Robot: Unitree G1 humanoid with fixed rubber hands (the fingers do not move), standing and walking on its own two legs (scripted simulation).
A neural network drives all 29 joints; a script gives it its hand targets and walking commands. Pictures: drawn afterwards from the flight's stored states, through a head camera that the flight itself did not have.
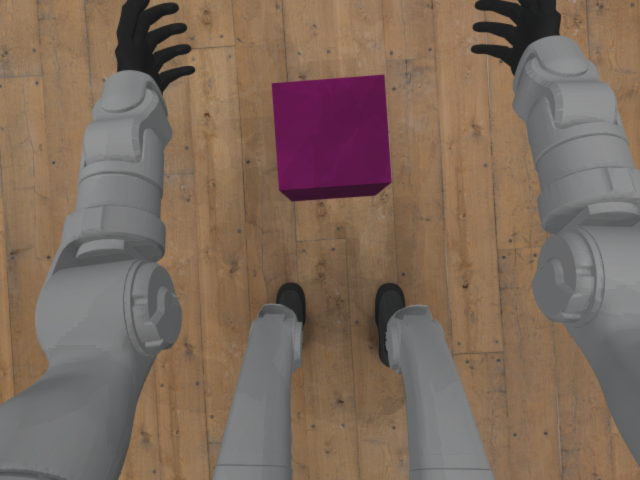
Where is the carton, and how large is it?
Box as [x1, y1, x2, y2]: [272, 75, 391, 200]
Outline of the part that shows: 383,75 272,83 279,190 291,200 303,200 374,195 391,181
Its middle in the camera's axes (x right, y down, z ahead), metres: +0.02 -0.19 +0.84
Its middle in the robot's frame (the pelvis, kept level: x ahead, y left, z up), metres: +0.55 +0.02 -0.53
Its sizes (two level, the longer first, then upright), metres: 0.210 0.200 0.250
